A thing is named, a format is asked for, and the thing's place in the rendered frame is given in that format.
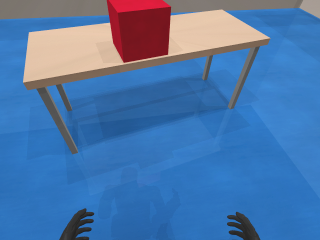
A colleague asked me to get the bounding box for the robot left hand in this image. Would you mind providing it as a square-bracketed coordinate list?
[59, 208, 94, 240]

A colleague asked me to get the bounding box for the carton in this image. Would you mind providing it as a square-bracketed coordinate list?
[107, 0, 171, 63]

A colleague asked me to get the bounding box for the robot right hand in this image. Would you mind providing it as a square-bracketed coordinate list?
[227, 212, 261, 240]

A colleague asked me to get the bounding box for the table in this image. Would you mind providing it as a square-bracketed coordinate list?
[23, 9, 271, 154]

